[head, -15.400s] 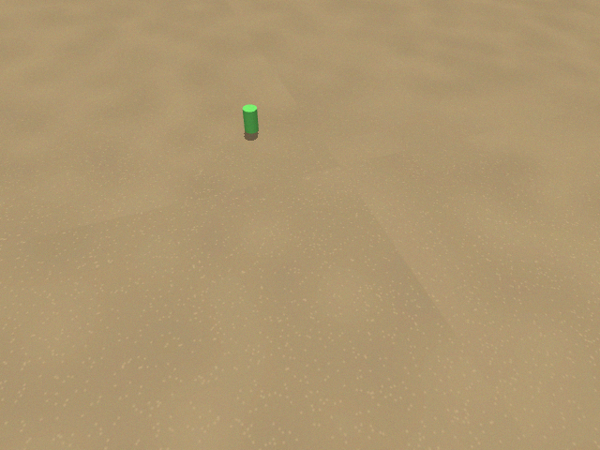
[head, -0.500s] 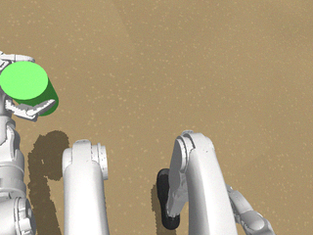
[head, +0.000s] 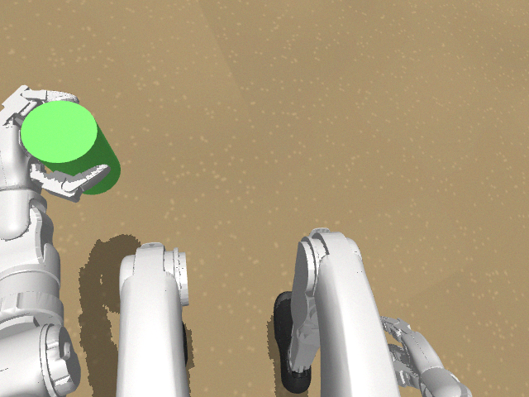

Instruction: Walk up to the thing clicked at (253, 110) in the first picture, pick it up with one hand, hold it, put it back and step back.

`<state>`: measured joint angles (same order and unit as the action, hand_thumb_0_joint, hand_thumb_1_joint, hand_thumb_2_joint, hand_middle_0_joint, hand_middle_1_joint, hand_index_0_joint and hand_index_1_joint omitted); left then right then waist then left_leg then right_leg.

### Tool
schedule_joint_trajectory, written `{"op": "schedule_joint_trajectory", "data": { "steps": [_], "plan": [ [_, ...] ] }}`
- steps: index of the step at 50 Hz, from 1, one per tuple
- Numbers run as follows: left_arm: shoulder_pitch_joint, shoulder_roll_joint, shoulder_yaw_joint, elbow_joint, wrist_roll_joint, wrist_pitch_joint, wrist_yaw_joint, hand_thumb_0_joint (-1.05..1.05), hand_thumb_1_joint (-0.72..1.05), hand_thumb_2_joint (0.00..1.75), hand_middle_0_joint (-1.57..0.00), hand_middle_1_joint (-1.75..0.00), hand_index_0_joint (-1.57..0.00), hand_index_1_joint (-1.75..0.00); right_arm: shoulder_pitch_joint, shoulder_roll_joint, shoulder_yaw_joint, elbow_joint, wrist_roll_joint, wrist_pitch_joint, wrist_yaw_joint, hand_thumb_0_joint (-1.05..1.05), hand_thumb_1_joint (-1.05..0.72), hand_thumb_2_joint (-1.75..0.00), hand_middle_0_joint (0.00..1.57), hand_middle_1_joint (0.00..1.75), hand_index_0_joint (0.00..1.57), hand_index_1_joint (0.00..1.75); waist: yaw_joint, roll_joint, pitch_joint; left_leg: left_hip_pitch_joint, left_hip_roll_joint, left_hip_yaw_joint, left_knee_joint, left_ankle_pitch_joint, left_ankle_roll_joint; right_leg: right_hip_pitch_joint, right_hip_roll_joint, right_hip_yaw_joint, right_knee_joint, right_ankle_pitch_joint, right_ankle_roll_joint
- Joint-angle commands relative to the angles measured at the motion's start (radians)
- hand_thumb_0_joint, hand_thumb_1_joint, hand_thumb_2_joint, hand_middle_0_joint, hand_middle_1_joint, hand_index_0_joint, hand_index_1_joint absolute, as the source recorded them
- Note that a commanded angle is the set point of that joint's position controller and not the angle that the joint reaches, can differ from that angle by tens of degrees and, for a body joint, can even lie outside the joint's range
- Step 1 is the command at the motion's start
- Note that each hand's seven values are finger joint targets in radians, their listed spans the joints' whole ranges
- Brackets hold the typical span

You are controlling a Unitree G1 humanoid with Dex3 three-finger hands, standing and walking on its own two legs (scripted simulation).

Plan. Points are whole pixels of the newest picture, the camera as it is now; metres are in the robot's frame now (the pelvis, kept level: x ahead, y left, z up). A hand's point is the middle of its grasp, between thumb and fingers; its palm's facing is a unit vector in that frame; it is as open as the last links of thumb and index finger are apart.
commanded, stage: settle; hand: left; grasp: from the side
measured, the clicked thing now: (79, 153) +0.45 +0.24 -0.07
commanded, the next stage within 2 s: lift in 0.28 s
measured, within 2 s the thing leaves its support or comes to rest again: neither
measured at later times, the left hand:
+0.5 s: hand (64, 137) +0.45 +0.24 -0.01, palm faces +0.17 -0.99 -0.03, open 11.1 cm
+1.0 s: hand (26, 116) +0.42 +0.24 +0.09, palm faces +0.14 -0.99 -0.02, open 11.1 cm
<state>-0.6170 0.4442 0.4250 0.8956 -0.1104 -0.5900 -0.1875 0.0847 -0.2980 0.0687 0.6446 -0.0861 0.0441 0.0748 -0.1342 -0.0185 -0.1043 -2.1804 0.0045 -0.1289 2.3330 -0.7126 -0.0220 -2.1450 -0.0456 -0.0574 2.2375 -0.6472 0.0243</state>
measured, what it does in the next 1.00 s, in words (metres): rises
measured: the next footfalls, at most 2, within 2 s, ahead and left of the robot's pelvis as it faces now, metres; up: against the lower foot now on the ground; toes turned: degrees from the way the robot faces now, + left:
none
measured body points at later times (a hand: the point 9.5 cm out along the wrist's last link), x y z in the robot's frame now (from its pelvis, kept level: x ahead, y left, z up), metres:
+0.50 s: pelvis +0.00 +0.00 +0.02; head +0.20 +0.06 +0.42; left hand +0.44 +0.30 -0.01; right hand +0.13 -0.27 -0.10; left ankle +0.08 +0.13 -0.33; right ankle +0.11 -0.13 -0.33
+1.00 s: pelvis +0.01 +0.00 +0.09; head +0.19 +0.04 +0.50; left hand +0.41 +0.29 +0.09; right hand +0.17 -0.25 -0.03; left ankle +0.08 +0.13 -0.33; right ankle +0.11 -0.13 -0.33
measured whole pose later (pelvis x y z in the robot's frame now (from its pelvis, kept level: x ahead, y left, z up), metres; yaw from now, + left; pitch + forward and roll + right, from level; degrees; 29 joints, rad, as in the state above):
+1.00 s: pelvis +0.01 +0.00 +0.09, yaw +2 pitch +33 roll -4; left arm -0.45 0.34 0.35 0.60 -0.17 -0.43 -0.19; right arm 0.12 -0.27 0.01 0.62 0.00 0.00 0.02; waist -0.08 0.01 -0.18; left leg -1.92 0.01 -0.08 2.04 -0.69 -0.02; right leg -1.90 -0.05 -0.04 1.97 -0.64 0.02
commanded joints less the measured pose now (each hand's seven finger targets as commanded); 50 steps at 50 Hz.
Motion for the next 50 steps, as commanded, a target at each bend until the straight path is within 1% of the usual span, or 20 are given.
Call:
{"op": "schedule_joint_trajectory", "data": {
  "steps": [1,10,13,14,15,17,18,21,23,26,29,33,36,38,40,41,43,44,47,50],
  "plan": [
    [-0.333,0.221,0.034,-0.248,-0.021,-0.092,0.001,0.0,0.02,1.23,-1.25,-1.36,-1.24,-1.39,0.116,-0.214,-0.09,-0.058,0.007,-0.022,-0.022,0.0,-0.92,-0.91,0.2,0.3,0.2,0.3,0.002,0.223,-0.639,0.423,-0.009,0.078,-0.317,0.121,0.041,0.365,0.041,-0.044,-0.225,0.123,-0.061],
    [-0.364,0.191,0.024,-0.241,-0.028,-0.096,-0.003,0.0,0.02,1.28,-1.27,-1.4,-1.27,-1.43,0.127,-0.202,-0.091,-0.05,0.01,-0.037,-0.024,0.0,-0.91,-0.91,0.2,0.3,0.2,0.3,0.004,0.209,-0.657,0.453,-0.013,0.083,-0.339,0.132,0.04,0.38,0.037,-0.038,-0.244,0.129,-0.061],
    [-0.308,0.212,0.049,-0.16,-0.019,-0.091,-0.001,0.0,0.01,1.28,-1.25,-1.38,-1.25,-1.41,0.133,-0.207,-0.095,-0.047,0.012,-0.035,-0.025,0.0,-0.91,-0.91,0.2,0.3,0.2,0.3,0.008,0.192,-0.647,0.463,-0.012,0.079,-0.348,0.127,0.041,0.367,0.039,-0.038,-0.252,0.118,-0.062],
    [-0.336,0.185,0.021,-0.173,-0.021,-0.095,-0.002,0.0,0.03,1.29,-1.26,-1.39,-1.25,-1.41,0.122,-0.203,-0.092,-0.047,0.009,-0.036,-0.026,0.0,-0.91,-0.9,0.2,0.3,0.2,0.3,0.0,0.197,-0.633,0.448,-0.012,0.081,-0.348,0.112,0.042,0.367,0.037,-0.037,-0.253,0.111,-0.061],
    [-0.39,0.181,0.021,-0.228,-0.023,-0.102,0.0,0.0,0.04,1.3,-1.25,-1.39,-1.25,-1.42,0.135,-0.206,-0.099,-0.045,0.008,-0.038,-0.026,0.0,-0.91,-0.91,0.2,0.3,0.2,0.3,-0.004,0.206,-0.657,0.464,-0.013,0.084,-0.346,0.125,0.041,0.377,0.035,-0.035,-0.254,0.128,-0.061],
    [-0.341,0.216,0.051,-0.178,-0.016,-0.096,0.009,0.0,0.02,1.29,-1.26,-1.39,-1.25,-1.42,0.14,-0.202,-0.096,-0.041,0.01,-0.037,-0.026,0.0,-0.91,-0.91,0.2,0.3,0.2,0.3,0.016,0.198,-0.664,0.459,-0.015,0.088,-0.351,0.128,0.041,0.397,0.036,-0.032,-0.256,0.12,-0.061],
    [-0.329,0.199,0.045,-0.165,-0.014,-0.095,0.007,0.0,0.02,1.3,-1.25,-1.39,-1.25,-1.42,0.141,-0.204,-0.1,-0.04,0.01,-0.037,-0.025,0.0,-0.91,-0.9,0.2,0.3,0.2,0.3,0.012,0.186,-0.648,0.458,-0.015,0.087,-0.354,0.13,0.041,0.386,0.037,-0.033,-0.259,0.12,-0.061],
    [-0.376,0.177,0.024,-0.201,-0.015,-0.102,0.005,0.0,-0.01,1.2,-1.3,-1.44,-1.33,-1.43,0.137,-0.198,-0.099,-0.041,0.008,-0.039,-0.025,0.0,-0.95,-0.91,0.2,0.3,0.2,0.3,0.004,0.208,-0.669,0.481,-0.015,0.089,-0.356,0.149,0.04,0.392,0.034,-0.032,-0.258,0.14,-0.062],
    [-0.353,0.215,0.048,-0.208,-0.014,-0.098,0.002,0.0,-0.06,1.19,-1.29,-1.43,-1.32,-1.43,0.142,-0.201,-0.103,-0.042,0.012,-0.039,-0.027,0.0,-0.95,-0.91,0.2,0.3,0.2,0.3,0.022,0.204,-0.686,0.481,-0.016,0.095,-0.361,0.156,0.042,0.415,0.033,-0.026,-0.264,0.144,-0.061],
    [-0.362,0.187,0.024,-0.252,-0.023,-0.093,-0.016,0.0,-0.06,1.2,-1.29,-1.43,-1.31,-1.43,0.146,-0.198,-0.111,-0.048,0.016,-0.041,-0.028,0.0,-0.95,-0.91,0.2,0.3,0.2,0.3,0.017,0.21,-0.724,0.515,-0.015,0.098,-0.374,0.17,0.04,0.429,0.033,-0.023,-0.275,0.155,-0.063],
    [-0.309,0.208,0.041,-0.242,-0.032,-0.071,-0.029,0.0,-0.07,1.18,-1.28,-1.42,-1.3,-1.41,0.151,-0.201,-0.119,-0.049,0.028,-0.044,-0.035,0.0,-0.95,-0.91,0.2,0.3,0.2,0.3,0.027,0.204,-0.722,0.532,-0.014,0.096,-0.395,0.156,0.042,0.436,0.033,-0.021,-0.295,0.138,-0.063],
    [-0.315,0.191,0.041,-0.332,-0.057,-0.05,-0.032,0.0,-0.05,1.18,-1.27,-1.41,-1.29,-1.4,0.154,-0.196,-0.123,-0.065,0.042,-0.047,-0.042,0.0,-0.94,-0.91,0.2,0.3,0.2,0.3,0.04,0.194,-0.746,0.568,-0.014,0.087,-0.43,0.157,0.04,0.458,0.029,-0.018,-0.323,0.14,-0.065],
    [-0.284,0.144,-0.001,-0.359,-0.062,-0.025,-0.03,0.0,-0.06,1.2,-1.28,-1.42,-1.3,-1.42,0.143,-0.182,-0.123,-0.076,0.052,-0.051,-0.049,0.0,-0.94,-0.91,0.2,0.3,0.2,0.3,0.035,0.184,-0.713,0.563,-0.014,0.089,-0.463,0.127,0.043,0.481,0.029,-0.012,-0.361,0.118,-0.063],
    [-0.281,0.147,0.001,-0.409,-0.072,-0.013,-0.027,0.0,-0.01,1.2,-1.27,-1.41,-1.29,-1.4,0.146,-0.184,-0.127,-0.082,0.06,-0.054,-0.053,0.0,-0.93,-0.9,0.2,0.3,0.2,0.3,0.033,0.191,-0.718,0.579,-0.014,0.084,-0.478,0.136,0.043,0.488,0.028,-0.011,-0.375,0.129,-0.065],
    [-0.199,0.147,0.005,-0.411,-0.067,0.007,-0.022,0.0,-0.02,1.19,-1.26,-1.41,-1.29,-1.4,0.147,-0.18,-0.132,-0.091,0.067,-0.053,-0.058,0.0,-0.93,-0.9,0.2,0.3,0.2,0.3,0.049,0.185,-0.717,0.616,-0.01,0.076,-0.513,0.135,0.04,0.504,0.027,-0.01,-0.399,0.122,-0.065],
    [-0.189,0.14,-0.012,-0.44,-0.068,0.016,-0.022,0.0,-0.03,1.19,-1.26,-1.41,-1.29,-1.4,0.139,-0.179,-0.134,-0.104,0.071,-0.055,-0.061,0.0,-0.93,-0.9,0.2,0.3,0.2,0.3,0.049,0.179,-0.703,0.615,-0.01,0.077,-0.529,0.11,0.044,0.516,0.028,-0.007,-0.423,0.103,-0.064],
    [-0.207,0.133,-0.006,-0.498,-0.086,0.028,-0.018,0.0,0.02,1.2,-1.26,-1.42,-1.29,-1.41,0.137,-0.169,-0.13,-0.104,0.079,-0.061,-0.064,0.0,-0.93,-0.9,0.2,0.3,0.2,0.3,0.052,0.17,-0.71,0.63,-0.009,0.076,-0.548,0.118,0.043,0.551,0.029,-0.003,-0.445,0.111,-0.062],
    [-0.198,0.104,-0.031,-0.517,-0.092,0.036,-0.02,0.0,-0.01,1.2,-1.27,-1.41,-1.29,-1.4,0.134,-0.161,-0.129,-0.106,0.081,-0.064,-0.065,0.0,-0.93,-0.9,0.2,0.3,0.2,0.3,0.052,0.166,-0.713,0.641,-0.009,0.082,-0.55,0.141,0.044,0.57,0.029,0.001,-0.456,0.133,-0.062],
    [-0.13,0.106,-0.017,-0.557,-0.094,0.071,0.0,0.0,-0.02,1.2,-1.25,-1.4,-1.28,-1.39,0.133,-0.158,-0.134,-0.117,0.092,-0.069,-0.073,0.0,-0.92,-0.9,0.2,0.3,0.2,0.3,0.067,0.166,-0.702,0.698,-0.005,0.076,-0.591,0.16,0.042,0.597,0.028,0.004,-0.494,0.142,-0.063],
    [-0.076,0.045,-0.066,-0.61,-0.096,0.103,0.018,0.0,0.02,1.22,-1.25,-1.41,-1.28,-1.4,0.124,-0.143,-0.139,-0.124,0.1,-0.073,-0.079,0.0,-0.91,-0.9,0.2,0.3,0.2,0.3,0.062,0.135,-0.667,0.721,-0.004,0.075,-0.641,0.116,0.046,0.638,0.029,0.011,-0.561,0.114,-0.059]
  ]
}}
